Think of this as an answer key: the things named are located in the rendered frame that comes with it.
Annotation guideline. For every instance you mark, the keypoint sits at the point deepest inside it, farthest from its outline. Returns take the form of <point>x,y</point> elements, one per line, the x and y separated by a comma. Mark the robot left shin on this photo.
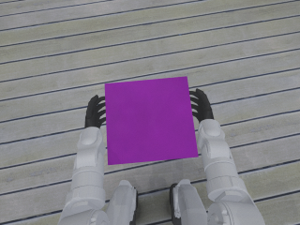
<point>126,183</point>

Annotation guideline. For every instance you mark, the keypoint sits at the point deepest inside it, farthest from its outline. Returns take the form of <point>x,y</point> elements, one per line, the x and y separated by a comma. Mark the robot right forearm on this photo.
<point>223,182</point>

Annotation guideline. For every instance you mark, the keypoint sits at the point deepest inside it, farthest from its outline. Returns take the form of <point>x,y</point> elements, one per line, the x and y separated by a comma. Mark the robot right upper arm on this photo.
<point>223,212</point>

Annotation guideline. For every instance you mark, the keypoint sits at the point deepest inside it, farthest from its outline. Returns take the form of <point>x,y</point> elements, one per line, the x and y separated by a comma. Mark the robot left forearm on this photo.
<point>86,191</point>

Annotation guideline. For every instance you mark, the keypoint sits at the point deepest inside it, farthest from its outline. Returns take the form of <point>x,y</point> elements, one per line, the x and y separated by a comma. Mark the carton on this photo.
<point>149,120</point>

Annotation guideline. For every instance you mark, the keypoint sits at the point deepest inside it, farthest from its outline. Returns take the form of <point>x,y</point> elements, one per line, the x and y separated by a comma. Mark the left robot hand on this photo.
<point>93,114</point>

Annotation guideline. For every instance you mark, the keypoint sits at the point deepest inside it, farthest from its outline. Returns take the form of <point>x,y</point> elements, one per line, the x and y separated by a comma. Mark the robot left upper arm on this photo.
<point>93,216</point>

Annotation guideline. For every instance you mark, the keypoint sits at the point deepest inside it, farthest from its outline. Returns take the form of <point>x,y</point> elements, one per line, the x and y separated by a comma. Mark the right robot hand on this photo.
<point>204,110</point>

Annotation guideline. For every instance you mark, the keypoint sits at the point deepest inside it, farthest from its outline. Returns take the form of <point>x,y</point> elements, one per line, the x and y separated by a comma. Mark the robot left thigh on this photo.
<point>121,204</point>

